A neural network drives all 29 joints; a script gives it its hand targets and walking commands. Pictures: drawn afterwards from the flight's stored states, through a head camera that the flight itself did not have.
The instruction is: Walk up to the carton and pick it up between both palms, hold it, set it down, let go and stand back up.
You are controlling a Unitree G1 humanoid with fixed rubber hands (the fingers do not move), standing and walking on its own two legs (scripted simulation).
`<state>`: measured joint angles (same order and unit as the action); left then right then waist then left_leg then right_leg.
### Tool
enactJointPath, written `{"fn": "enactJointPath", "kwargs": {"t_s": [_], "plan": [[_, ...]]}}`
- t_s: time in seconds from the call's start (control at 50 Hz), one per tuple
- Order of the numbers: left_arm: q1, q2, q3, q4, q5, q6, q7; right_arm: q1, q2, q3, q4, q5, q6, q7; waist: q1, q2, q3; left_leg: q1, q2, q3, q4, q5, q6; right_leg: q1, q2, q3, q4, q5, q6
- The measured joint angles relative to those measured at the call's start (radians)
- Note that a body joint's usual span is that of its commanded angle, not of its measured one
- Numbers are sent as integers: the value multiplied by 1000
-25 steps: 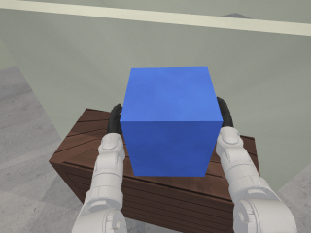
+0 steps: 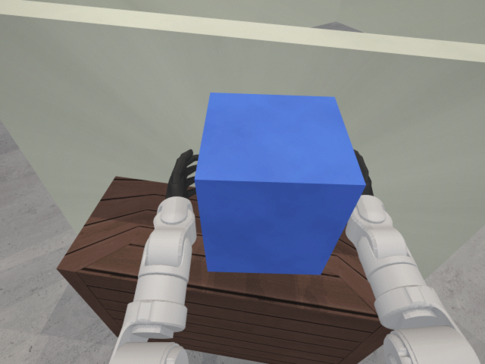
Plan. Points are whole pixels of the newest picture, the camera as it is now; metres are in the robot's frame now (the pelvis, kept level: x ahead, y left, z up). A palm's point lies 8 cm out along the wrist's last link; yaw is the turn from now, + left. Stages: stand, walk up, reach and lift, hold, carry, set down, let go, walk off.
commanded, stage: reach and lift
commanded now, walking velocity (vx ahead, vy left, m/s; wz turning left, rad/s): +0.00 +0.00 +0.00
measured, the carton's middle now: (268, 188) +0.39 +0.00 +0.10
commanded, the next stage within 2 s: hold in 1.22 s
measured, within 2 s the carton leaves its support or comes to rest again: neither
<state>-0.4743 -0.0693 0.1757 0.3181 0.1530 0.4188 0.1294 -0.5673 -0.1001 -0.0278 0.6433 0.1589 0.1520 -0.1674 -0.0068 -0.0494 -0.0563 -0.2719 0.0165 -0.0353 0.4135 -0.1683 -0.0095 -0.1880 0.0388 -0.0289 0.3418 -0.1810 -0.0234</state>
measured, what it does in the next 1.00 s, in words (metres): stands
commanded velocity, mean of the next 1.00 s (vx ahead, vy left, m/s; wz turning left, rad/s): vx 0.00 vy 0.00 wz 0.00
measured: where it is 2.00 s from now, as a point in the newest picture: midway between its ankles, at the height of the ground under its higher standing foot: outside the picture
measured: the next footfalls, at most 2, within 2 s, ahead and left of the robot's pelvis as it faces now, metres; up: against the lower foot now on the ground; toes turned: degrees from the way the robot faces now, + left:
none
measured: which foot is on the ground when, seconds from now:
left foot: down 0.00-1.00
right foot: down 0.00-1.00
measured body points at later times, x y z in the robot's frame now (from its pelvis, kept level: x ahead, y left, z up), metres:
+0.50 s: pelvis +0.00 +0.00 +0.00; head -0.04 +0.02 +0.45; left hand +0.37 +0.15 +0.13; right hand +0.37 -0.15 +0.13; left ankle +0.03 +0.12 -0.74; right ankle +0.00 -0.11 -0.74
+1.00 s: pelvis -0.01 +0.00 +0.00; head -0.04 +0.03 +0.45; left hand +0.37 +0.16 +0.14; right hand +0.36 -0.15 +0.14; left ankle +0.03 +0.12 -0.74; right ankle +0.00 -0.11 -0.74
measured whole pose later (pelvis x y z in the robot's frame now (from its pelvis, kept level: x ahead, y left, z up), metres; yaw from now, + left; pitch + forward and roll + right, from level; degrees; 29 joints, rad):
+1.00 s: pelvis -0.01 +0.00 +0.00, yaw +1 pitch -3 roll -1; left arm -0.55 -0.02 0.21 0.31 0.17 0.54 0.04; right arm -0.56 -0.03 -0.08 0.53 0.15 0.30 -0.23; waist -0.04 -0.04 -0.04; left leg -0.19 0.00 -0.05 0.38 -0.15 0.00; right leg -0.11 0.03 -0.03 0.33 -0.17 -0.01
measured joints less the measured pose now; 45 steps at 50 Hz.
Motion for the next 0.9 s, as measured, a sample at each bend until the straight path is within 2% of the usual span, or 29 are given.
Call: {"fn": "enactJointPath", "kwargs": {"t_s": [0.16,0.34,0.6,0.9], "plan": [[37,15,7,-77,-6,46,-41,55,19,33,-108,10,61,-46,-24,17,25,50,-7,-12,-2,-9,1,55,-5,-10,-3,-13,1],[28,39,10,-66,-16,61,-73,85,50,18,-170,-3,112,-79,-34,27,20,73,-14,-24,-6,-6,1,79,-10,-19,-1,-17,2],[-40,42,39,-13,13,90,-100,41,61,-15,-134,-9,141,-83,-41,16,18,101,-16,-11,-27,11,5,93,-12,-2,-2,-6,5],[-78,46,39,8,23,108,-97,15,69,-49,-108,-12,138,-66,-36,11,10,87,-17,-7,-32,22,9,78,-12,5,-11,9,8]]}}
